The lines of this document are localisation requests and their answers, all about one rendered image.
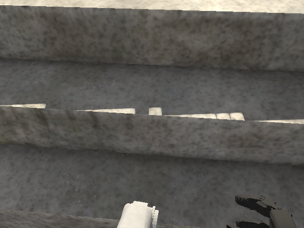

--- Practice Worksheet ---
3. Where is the right robot hand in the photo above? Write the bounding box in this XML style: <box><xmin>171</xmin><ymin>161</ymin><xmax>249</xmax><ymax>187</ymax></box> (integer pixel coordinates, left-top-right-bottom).
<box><xmin>226</xmin><ymin>194</ymin><xmax>297</xmax><ymax>228</ymax></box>

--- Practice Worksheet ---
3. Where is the robot left thigh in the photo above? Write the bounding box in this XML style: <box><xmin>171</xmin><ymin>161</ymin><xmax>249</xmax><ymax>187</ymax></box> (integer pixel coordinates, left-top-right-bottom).
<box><xmin>117</xmin><ymin>200</ymin><xmax>159</xmax><ymax>228</ymax></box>

